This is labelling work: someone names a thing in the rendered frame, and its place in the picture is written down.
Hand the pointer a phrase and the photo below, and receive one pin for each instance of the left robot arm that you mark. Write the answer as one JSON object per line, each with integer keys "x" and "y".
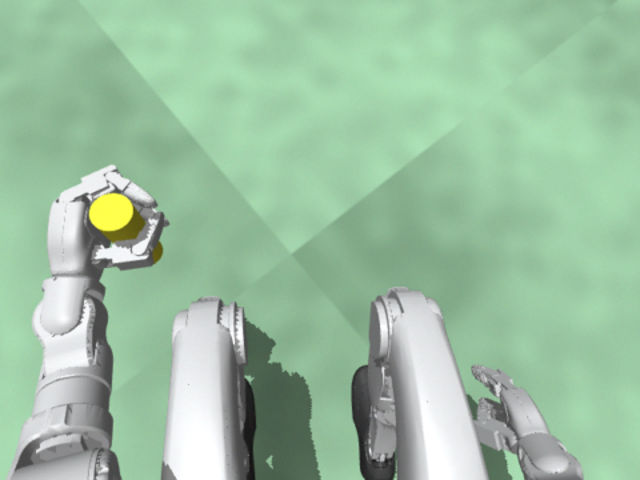
{"x": 69, "y": 434}

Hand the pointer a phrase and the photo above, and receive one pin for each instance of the right robot arm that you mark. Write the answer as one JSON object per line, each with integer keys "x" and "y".
{"x": 543, "y": 457}

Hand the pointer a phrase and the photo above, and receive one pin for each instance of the left robot hand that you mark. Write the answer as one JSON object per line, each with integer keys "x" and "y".
{"x": 76, "y": 247}

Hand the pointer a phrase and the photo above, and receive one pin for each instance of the right robot foot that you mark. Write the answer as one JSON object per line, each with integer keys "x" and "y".
{"x": 361, "y": 408}

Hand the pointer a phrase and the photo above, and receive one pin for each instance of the right robot hand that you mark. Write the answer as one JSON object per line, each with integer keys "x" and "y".
{"x": 501, "y": 426}

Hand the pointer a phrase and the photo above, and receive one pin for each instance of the can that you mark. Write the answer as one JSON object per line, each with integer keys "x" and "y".
{"x": 115, "y": 216}

